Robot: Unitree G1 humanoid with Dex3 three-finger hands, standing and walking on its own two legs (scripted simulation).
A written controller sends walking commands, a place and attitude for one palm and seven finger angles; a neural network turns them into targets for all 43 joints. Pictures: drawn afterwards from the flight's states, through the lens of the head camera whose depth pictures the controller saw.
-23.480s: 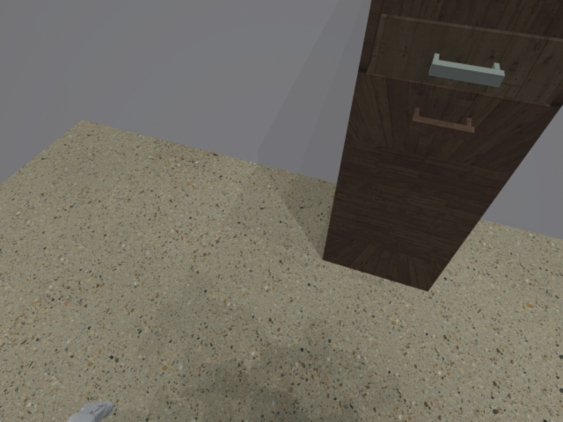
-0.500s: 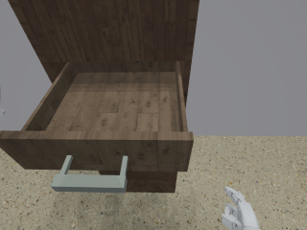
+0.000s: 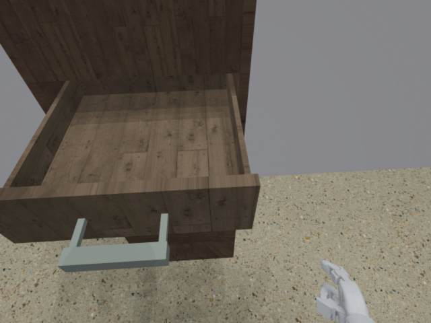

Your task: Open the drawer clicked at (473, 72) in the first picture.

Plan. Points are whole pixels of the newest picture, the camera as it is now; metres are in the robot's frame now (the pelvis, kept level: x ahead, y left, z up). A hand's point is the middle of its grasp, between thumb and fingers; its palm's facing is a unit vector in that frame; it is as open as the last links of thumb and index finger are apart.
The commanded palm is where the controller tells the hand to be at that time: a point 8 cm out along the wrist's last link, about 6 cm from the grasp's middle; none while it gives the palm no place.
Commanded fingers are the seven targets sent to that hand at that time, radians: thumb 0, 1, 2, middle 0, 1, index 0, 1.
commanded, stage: step back with the hand held close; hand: left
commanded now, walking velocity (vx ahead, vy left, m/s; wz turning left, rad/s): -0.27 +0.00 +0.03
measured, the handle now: (119, 240) +0.21 +0.15 +0.13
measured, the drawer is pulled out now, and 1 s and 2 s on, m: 0.27 0.27 0.27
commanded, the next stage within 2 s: stop stepping back and stand still in 0.66 s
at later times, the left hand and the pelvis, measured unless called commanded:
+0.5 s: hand out of the picture +0.10 +0.22 +0.34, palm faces +0.63 -0.73 -0.27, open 7.4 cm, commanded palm +0.02 +0.27 +0.33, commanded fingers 0.00 0.90 0.90 -0.20 -0.30 -0.20 -0.30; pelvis -0.11 +0.00 -0.02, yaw -1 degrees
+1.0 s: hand out of the picture -0.08 +0.25 +0.34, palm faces +0.65 -0.73 -0.21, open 7.4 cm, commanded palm -0.13 +0.29 +0.33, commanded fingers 0.00 0.90 0.90 -0.20 -0.30 -0.20 -0.30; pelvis -0.26 +0.01 -0.01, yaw +1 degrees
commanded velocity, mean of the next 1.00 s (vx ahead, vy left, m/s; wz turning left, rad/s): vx -0.13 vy -0.01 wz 0.03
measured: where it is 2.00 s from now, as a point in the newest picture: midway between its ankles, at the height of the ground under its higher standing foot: outside the picture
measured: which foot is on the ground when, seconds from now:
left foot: down 0.00-0.46, up 0.48-0.66, down 0.68-0.90, up 0.92-1.00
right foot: down 0.00-0.24, up 0.26-0.42, down 0.44-0.74, up 0.76-0.86, down 0.88-1.00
